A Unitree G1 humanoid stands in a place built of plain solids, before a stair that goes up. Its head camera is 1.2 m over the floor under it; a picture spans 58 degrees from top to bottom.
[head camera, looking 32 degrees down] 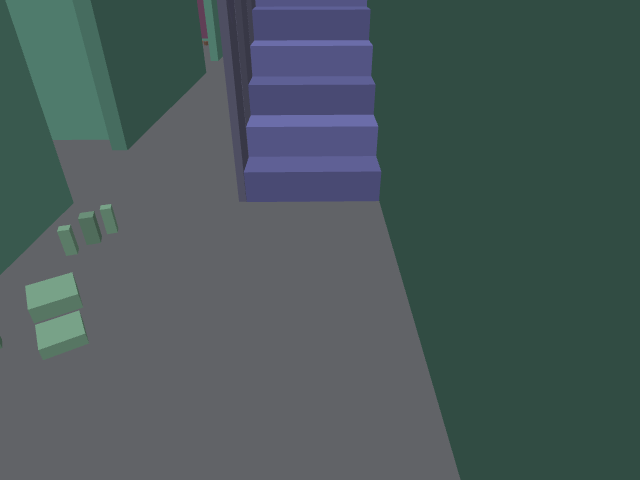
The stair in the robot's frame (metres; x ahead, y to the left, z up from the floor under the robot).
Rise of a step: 0.19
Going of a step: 0.24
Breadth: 0.81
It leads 1 degrees to the left of straight ahead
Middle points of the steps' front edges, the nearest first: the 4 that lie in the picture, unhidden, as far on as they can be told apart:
2.36 0.04 0.20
2.60 0.05 0.39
2.84 0.05 0.58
3.08 0.05 0.78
